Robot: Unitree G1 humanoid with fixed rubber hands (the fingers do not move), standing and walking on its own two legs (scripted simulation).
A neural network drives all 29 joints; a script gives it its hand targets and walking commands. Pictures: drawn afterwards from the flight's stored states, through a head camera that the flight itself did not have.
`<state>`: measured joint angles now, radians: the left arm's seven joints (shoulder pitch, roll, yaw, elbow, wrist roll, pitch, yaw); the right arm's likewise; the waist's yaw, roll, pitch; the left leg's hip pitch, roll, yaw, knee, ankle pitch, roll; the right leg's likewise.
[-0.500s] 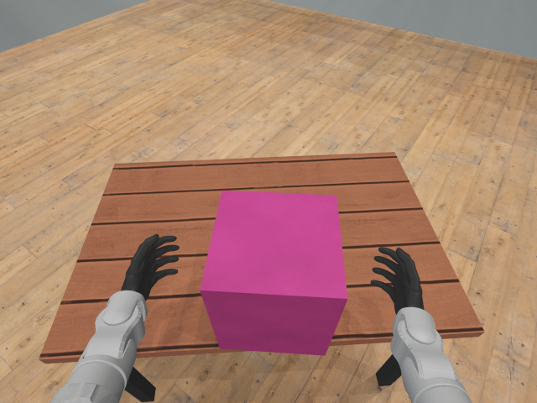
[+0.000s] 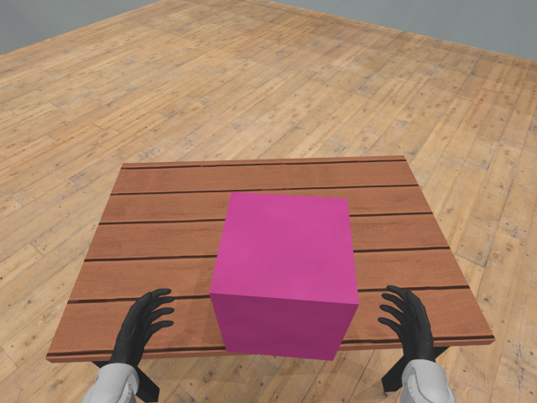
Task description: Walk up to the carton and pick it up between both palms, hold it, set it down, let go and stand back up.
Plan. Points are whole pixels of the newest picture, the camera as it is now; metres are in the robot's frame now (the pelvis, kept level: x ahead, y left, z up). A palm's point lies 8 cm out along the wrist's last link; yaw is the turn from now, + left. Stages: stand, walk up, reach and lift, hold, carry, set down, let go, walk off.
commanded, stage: set down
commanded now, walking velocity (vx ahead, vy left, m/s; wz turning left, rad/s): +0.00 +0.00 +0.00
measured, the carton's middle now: (283, 279) +0.37 -0.02 -0.08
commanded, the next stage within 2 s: let go in 1.96 s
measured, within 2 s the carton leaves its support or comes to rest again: neither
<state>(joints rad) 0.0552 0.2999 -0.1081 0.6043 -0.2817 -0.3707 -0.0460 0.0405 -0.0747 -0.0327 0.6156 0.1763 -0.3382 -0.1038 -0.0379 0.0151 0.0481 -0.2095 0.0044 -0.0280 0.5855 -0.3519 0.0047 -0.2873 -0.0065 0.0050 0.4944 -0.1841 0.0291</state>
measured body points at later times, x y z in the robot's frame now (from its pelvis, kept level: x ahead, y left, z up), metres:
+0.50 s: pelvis +0.01 +0.00 +0.00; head +0.01 +0.00 +0.45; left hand +0.21 +0.22 -0.05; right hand +0.19 -0.22 -0.06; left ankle -0.02 +0.11 -0.73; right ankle +0.05 -0.14 -0.73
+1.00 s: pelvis +0.02 +0.00 +0.00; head +0.02 +0.00 +0.45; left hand +0.19 +0.21 -0.08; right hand +0.18 -0.23 -0.08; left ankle -0.02 +0.11 -0.73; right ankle +0.05 -0.14 -0.73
